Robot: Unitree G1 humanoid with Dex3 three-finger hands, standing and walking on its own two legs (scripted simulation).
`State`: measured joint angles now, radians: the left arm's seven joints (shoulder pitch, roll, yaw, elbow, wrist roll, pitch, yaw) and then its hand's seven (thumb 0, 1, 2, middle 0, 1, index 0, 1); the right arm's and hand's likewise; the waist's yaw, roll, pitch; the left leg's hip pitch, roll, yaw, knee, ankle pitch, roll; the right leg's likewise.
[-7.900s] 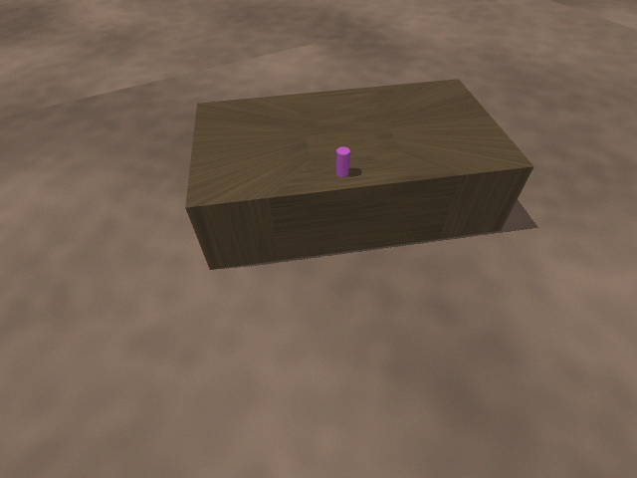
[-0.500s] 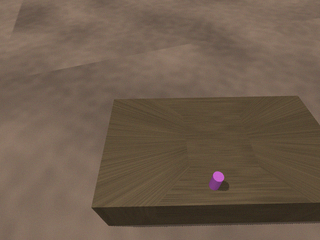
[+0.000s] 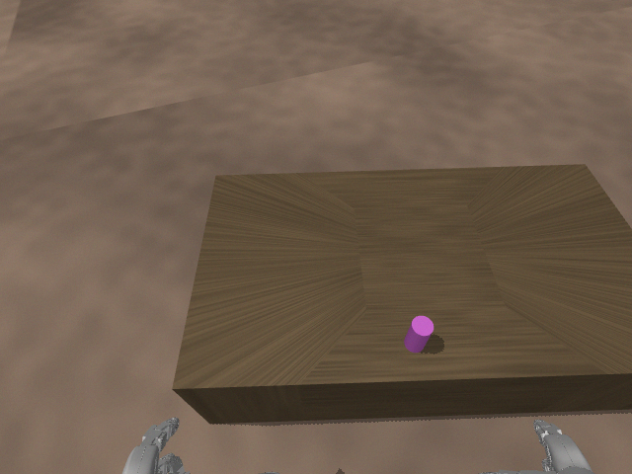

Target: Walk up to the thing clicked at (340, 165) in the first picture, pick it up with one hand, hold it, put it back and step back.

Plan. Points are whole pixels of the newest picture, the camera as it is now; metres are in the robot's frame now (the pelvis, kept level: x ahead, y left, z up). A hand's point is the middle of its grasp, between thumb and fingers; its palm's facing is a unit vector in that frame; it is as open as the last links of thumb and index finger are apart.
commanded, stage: go down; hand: right
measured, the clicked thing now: (418, 334) +0.45 -0.19 -0.36
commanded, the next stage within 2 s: none
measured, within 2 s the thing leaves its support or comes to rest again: neither
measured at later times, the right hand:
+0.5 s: hand (526, 464) +0.17 -0.25 -0.13, palm faces +0.01 +0.95 -0.33, open 17.6 cm
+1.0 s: hand (553, 403) +0.24 -0.30 -0.10, palm faces +0.14 +0.95 -0.29, open 17.4 cm
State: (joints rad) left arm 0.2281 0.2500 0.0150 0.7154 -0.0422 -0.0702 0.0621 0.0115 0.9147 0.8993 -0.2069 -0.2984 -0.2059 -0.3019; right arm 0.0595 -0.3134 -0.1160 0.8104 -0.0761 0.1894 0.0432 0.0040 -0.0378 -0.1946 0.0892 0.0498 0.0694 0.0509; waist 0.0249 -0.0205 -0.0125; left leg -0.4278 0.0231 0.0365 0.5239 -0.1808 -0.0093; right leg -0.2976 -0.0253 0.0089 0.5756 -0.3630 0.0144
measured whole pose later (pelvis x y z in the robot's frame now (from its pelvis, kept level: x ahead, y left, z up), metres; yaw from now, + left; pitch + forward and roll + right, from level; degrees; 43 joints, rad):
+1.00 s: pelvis -0.01 +0.00 -0.05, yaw -3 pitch +11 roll +3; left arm 0.23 0.25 -0.03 0.68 -0.02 -0.26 0.16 0.01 0.89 0.89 -0.20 -0.29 -0.19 -0.30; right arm -0.03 -0.47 -0.26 0.47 0.03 0.33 0.16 -0.01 0.52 -0.04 0.07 0.05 0.06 0.05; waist 0.05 -0.01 -0.09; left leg -0.73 0.04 0.09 0.88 -0.33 -0.01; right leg -0.64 -0.02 0.08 0.98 -0.54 0.01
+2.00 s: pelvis -0.02 -0.01 -0.07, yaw -1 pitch +20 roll +3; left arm 0.32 0.30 -0.06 0.70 0.01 -0.18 0.07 0.01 0.90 0.90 -0.19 -0.30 -0.19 -0.30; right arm -0.54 -0.77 -0.55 1.18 0.04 -0.20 0.54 -0.01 0.48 -0.06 0.07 0.04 0.05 0.04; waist 0.10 0.02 -0.09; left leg -0.99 0.04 0.06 0.96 -0.33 -0.02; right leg -0.89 -0.02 0.05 1.09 -0.55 0.01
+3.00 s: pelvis -0.04 -0.01 -0.14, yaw +0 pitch +29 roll +3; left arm 0.30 0.35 -0.09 0.65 0.03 -0.19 0.03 0.01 0.88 0.91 -0.19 -0.29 -0.19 -0.30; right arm -0.68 -0.84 -0.61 1.28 0.17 -0.47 0.67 -0.01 0.59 -0.08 0.04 0.05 0.04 0.06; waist 0.14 0.03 -0.16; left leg -1.38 0.04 0.06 1.28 -0.41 -0.02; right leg -1.28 -0.02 0.06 1.43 -0.66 0.01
